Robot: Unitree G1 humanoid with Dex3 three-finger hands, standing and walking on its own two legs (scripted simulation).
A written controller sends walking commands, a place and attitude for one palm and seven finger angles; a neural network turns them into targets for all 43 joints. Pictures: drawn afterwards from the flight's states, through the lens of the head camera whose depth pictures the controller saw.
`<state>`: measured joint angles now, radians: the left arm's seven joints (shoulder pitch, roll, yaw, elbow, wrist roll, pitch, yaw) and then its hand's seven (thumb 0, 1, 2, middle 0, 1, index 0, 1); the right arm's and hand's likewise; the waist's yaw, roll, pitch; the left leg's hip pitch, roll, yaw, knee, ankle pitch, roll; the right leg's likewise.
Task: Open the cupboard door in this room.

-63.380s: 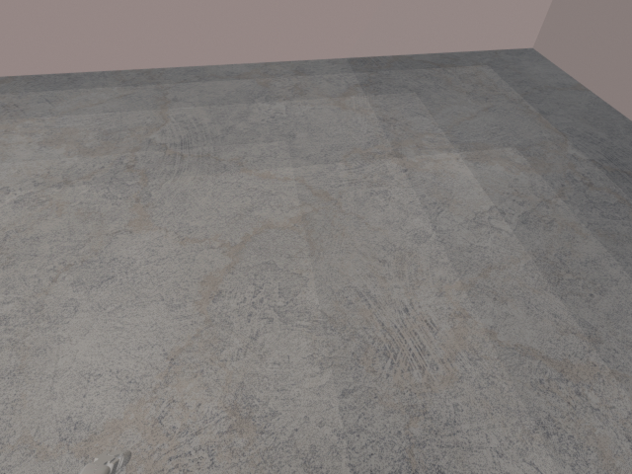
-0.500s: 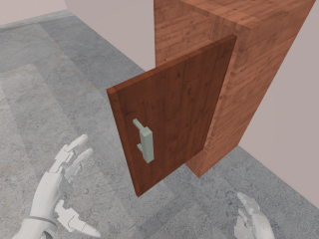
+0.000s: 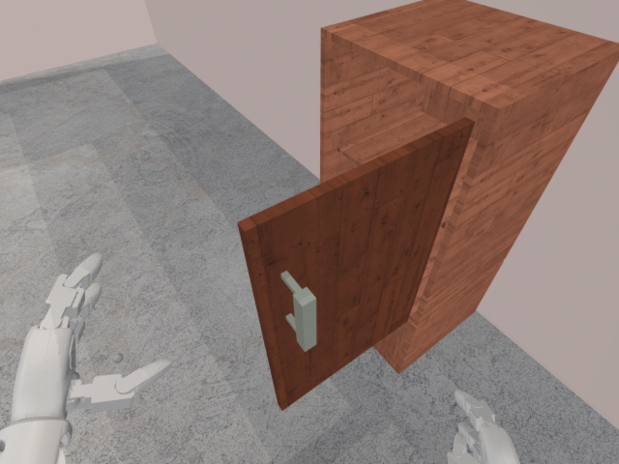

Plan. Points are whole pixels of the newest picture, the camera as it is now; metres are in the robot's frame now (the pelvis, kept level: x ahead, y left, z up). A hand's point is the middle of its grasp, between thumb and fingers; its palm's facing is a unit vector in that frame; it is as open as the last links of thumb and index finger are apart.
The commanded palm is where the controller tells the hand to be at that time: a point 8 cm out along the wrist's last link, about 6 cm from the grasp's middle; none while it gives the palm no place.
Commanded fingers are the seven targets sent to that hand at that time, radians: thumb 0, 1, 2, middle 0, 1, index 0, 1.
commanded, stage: draw the hand back to the body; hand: left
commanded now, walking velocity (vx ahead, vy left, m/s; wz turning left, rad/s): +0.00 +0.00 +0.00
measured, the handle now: (297, 311) +0.32 +0.06 +0.01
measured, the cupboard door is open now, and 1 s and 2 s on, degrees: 89 89 89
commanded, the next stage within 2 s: step back with the hand held close in 0.70 s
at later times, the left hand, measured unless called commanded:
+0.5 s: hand (75, 319) +0.20 +0.25 +0.16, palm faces +0.45 -0.79 -0.42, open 7.7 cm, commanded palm +0.15 +0.29 +0.18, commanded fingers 0.00 0.90 0.90 -0.20 -0.30 -0.20 -0.30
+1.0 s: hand (82, 324) +0.19 +0.24 +0.17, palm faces +0.39 -0.79 -0.48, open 7.4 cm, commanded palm +0.13 +0.28 +0.19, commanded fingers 0.00 0.90 0.90 -0.20 -0.30 -0.20 -0.30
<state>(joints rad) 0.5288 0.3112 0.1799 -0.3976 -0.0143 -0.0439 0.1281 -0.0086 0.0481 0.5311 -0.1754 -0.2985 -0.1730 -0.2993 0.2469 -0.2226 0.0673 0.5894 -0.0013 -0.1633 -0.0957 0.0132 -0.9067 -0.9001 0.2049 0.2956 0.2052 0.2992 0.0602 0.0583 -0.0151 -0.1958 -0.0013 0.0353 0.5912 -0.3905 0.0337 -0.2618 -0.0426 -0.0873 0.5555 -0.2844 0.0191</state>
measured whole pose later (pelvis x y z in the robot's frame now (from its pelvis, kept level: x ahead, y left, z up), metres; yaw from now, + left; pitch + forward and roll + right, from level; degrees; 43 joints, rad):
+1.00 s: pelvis -0.02 -0.02 +0.01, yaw -2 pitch -1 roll -1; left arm 0.47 0.36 0.38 -0.41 -0.03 -0.15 0.11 0.01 0.89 0.90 -0.21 -0.30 -0.21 -0.30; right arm 0.16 -0.24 0.02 0.60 -0.01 -0.08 -0.07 0.01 -0.91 -0.90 0.20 0.30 0.21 0.30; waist 0.03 0.06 0.04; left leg -0.14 0.03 0.06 0.43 -0.28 0.01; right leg -0.20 0.00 -0.07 0.37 -0.15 -0.01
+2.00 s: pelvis -0.17 +0.01 +0.00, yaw -1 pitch +0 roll -2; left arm 0.55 0.45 0.41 -0.54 -0.02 -0.23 0.12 0.01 0.89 0.90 -0.21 -0.30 -0.21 -0.30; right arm 0.12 -0.20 0.00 0.59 -0.01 -0.11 -0.06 0.01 -0.91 -0.90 0.21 0.30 0.21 0.30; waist -0.01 0.00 0.06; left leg -0.45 0.02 0.04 0.53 -0.11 0.05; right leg -0.32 0.07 0.05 0.54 -0.23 0.00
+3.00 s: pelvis -0.35 +0.02 +0.00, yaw -7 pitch -1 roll +2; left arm 0.63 0.48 0.44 -0.61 -0.04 -0.18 0.11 0.01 0.89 0.90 -0.21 -0.30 -0.21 -0.30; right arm 0.28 -0.20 0.01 0.66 -0.02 -0.12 -0.06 0.01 -0.91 -0.90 0.21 0.30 0.21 0.30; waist 0.00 -0.07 0.00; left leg -0.60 -0.03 0.04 1.01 -0.30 -0.03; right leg -0.26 0.04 -0.09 0.58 -0.31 -0.12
